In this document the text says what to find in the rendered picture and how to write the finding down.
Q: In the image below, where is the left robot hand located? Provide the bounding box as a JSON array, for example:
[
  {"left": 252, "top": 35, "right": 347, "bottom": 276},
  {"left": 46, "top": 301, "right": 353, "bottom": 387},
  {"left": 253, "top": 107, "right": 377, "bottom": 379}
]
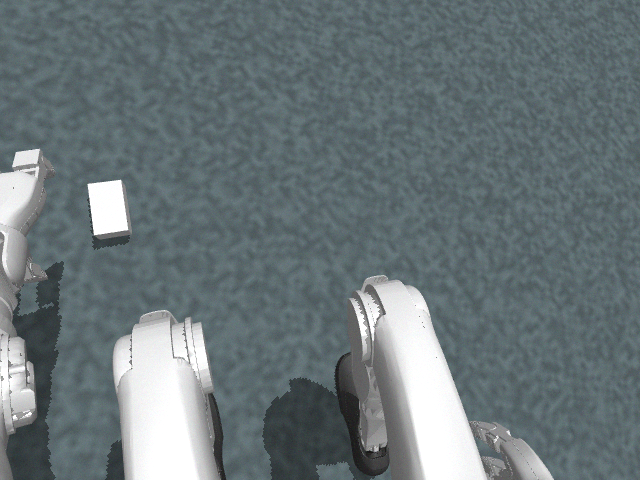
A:
[{"left": 0, "top": 149, "right": 56, "bottom": 283}]

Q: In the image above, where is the left robot arm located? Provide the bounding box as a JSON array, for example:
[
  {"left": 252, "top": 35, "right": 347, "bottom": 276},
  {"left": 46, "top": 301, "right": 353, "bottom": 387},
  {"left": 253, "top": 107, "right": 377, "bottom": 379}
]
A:
[{"left": 0, "top": 224, "right": 37, "bottom": 480}]

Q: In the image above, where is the right robot foot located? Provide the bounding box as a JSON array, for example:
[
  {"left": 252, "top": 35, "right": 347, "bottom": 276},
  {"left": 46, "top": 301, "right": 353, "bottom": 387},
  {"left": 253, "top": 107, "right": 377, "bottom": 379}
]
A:
[{"left": 335, "top": 352, "right": 390, "bottom": 476}]

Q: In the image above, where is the left robot foot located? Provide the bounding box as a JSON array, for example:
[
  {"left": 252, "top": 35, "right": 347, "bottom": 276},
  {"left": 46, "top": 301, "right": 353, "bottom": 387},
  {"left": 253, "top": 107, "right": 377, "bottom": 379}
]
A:
[{"left": 208, "top": 393, "right": 226, "bottom": 480}]

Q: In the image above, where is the right robot hand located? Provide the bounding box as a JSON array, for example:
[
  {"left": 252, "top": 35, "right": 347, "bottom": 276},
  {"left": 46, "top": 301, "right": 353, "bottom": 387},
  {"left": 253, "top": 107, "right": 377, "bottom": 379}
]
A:
[{"left": 469, "top": 421, "right": 554, "bottom": 480}]

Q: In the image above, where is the small box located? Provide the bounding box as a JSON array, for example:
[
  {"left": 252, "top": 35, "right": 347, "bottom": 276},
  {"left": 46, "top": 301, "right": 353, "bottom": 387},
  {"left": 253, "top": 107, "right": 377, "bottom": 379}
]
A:
[{"left": 88, "top": 180, "right": 132, "bottom": 240}]

